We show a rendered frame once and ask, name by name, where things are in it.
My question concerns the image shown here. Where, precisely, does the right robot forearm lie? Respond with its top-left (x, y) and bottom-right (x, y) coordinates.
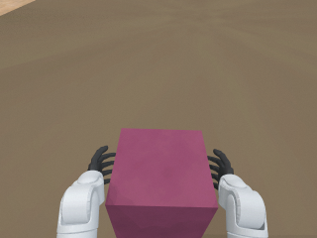
top-left (218, 174), bottom-right (268, 238)

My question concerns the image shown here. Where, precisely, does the robot right hand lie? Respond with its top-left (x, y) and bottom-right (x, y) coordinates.
top-left (207, 149), bottom-right (234, 190)

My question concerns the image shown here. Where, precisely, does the left robot forearm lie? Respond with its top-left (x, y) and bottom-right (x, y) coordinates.
top-left (56, 170), bottom-right (105, 238)

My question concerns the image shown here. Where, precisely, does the robot left hand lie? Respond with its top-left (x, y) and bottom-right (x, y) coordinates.
top-left (87, 145), bottom-right (116, 184)

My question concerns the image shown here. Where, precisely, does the carton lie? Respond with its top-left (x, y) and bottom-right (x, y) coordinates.
top-left (105, 128), bottom-right (219, 238)

